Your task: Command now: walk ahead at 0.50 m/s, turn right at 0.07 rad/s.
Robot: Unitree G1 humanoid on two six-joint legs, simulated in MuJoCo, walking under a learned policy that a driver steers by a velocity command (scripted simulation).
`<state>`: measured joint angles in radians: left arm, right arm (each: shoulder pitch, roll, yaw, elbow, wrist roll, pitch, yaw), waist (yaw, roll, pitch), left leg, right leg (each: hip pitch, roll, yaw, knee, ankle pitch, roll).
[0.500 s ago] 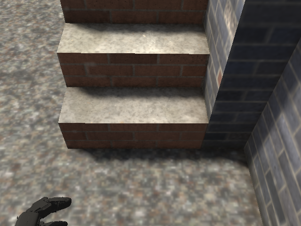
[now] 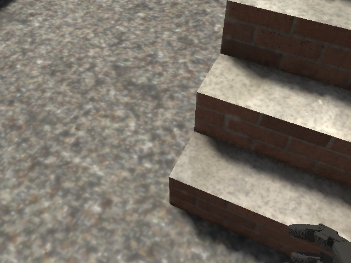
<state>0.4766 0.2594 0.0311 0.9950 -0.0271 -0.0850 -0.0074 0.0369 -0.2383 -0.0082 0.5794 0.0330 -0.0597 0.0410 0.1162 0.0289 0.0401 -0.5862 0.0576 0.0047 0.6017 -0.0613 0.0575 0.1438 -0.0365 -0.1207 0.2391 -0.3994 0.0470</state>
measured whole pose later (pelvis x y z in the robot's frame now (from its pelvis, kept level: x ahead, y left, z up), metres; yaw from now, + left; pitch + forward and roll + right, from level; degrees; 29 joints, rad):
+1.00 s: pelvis +0.41 -0.01 +0.02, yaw -32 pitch +1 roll +3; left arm 0.22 0.28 0.04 0.56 0.02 0.08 0.11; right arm 0.05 -0.22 0.00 0.61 0.00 0.03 -0.02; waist 0.03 0.01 0.04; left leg -0.60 -0.05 0.00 1.20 -0.35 -0.14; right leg -0.17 0.05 0.21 0.43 -0.26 -0.04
